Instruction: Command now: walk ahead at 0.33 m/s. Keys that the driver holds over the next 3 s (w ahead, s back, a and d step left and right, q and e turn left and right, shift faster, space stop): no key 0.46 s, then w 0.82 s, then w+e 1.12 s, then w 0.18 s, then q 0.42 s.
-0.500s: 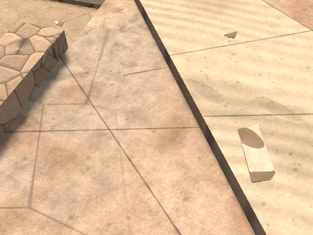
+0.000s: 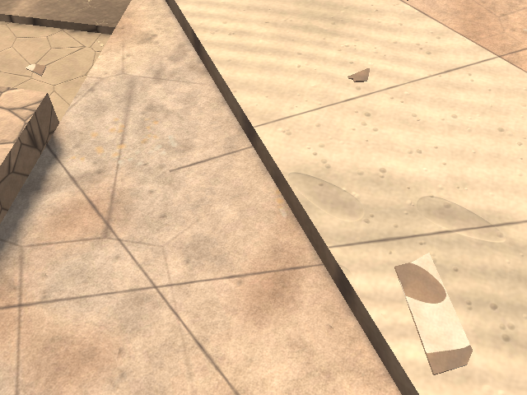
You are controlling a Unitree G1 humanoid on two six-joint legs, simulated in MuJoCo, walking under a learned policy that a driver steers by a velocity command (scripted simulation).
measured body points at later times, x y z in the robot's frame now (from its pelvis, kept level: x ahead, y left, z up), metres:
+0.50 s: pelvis +0.14 +0.00 +0.00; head +0.14 +0.00 +0.45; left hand +0.14 +0.23 -0.15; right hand +0.18 -0.23 -0.15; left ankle +0.15 +0.12 -0.73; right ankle +0.19 -0.06 -0.74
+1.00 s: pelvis +0.28 -0.04 +0.00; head +0.29 -0.05 +0.45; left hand +0.36 +0.21 -0.13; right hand +0.24 -0.28 -0.16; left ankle +0.18 +0.09 -0.67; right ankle +0.28 -0.11 -0.74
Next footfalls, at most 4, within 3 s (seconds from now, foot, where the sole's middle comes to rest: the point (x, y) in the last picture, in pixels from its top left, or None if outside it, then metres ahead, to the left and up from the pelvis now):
0.10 right None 0.23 -0.06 -0.77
0.52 left None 0.18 0.12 -0.77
0.90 right None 0.32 -0.11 -0.77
1.38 left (226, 321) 0.65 0.06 -0.77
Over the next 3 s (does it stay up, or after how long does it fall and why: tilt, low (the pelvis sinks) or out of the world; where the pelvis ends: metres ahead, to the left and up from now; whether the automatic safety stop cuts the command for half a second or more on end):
stays up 1.27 -0.36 0.09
